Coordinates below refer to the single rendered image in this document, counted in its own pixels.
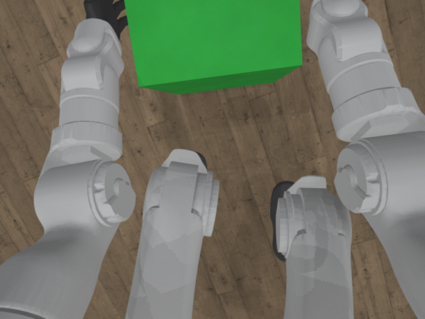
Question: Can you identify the right robot upper arm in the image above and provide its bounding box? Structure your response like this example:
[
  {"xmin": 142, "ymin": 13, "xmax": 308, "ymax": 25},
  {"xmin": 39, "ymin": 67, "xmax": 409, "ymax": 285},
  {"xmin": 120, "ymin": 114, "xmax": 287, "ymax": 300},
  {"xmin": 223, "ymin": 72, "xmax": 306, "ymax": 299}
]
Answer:
[{"xmin": 334, "ymin": 131, "xmax": 425, "ymax": 319}]

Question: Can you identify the robot foot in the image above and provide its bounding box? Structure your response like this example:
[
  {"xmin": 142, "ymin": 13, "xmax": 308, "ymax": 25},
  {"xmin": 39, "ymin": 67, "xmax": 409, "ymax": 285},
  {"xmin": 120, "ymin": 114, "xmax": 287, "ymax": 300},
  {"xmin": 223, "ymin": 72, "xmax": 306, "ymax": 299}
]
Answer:
[
  {"xmin": 270, "ymin": 181, "xmax": 294, "ymax": 262},
  {"xmin": 196, "ymin": 152, "xmax": 207, "ymax": 169}
]

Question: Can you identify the carton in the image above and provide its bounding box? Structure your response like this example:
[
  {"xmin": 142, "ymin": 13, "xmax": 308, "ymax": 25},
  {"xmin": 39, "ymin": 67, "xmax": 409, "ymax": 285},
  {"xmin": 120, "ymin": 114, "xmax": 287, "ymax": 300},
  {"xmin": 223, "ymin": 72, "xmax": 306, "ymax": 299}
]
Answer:
[{"xmin": 124, "ymin": 0, "xmax": 302, "ymax": 94}]

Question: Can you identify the left robot upper arm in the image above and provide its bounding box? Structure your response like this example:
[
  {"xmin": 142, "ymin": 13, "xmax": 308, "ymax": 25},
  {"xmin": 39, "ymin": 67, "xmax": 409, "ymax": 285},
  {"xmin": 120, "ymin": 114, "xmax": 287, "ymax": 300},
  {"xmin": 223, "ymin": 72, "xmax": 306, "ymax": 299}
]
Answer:
[{"xmin": 0, "ymin": 159, "xmax": 135, "ymax": 319}]

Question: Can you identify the left robot forearm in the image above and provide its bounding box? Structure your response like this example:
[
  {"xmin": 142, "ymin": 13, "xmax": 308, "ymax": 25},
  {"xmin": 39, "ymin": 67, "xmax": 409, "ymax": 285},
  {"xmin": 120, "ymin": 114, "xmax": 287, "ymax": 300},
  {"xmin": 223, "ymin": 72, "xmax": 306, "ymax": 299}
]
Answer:
[{"xmin": 34, "ymin": 18, "xmax": 124, "ymax": 214}]

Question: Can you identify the robot left foot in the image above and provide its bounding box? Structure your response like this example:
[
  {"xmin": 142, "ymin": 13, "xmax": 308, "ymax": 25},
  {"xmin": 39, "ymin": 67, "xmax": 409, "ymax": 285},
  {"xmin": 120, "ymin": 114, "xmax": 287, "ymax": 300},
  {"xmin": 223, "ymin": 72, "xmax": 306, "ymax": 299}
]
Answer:
[{"xmin": 196, "ymin": 152, "xmax": 207, "ymax": 169}]

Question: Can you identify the left robot hand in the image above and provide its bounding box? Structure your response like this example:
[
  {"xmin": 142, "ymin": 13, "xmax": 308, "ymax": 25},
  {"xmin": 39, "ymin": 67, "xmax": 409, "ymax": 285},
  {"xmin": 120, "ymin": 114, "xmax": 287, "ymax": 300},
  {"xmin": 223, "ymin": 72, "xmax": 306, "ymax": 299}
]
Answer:
[{"xmin": 84, "ymin": 0, "xmax": 128, "ymax": 40}]

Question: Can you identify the robot right foot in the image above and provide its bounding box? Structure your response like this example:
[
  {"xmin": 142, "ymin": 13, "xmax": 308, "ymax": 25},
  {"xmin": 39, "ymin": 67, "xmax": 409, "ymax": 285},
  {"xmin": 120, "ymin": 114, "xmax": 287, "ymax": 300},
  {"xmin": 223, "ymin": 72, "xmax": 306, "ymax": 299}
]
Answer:
[{"xmin": 270, "ymin": 181, "xmax": 294, "ymax": 262}]

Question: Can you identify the right robot forearm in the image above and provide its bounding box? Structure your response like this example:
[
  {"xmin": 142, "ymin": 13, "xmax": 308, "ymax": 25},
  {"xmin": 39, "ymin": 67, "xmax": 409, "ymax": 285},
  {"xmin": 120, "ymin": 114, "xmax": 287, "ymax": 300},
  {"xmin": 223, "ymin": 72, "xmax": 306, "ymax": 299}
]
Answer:
[{"xmin": 306, "ymin": 0, "xmax": 425, "ymax": 142}]

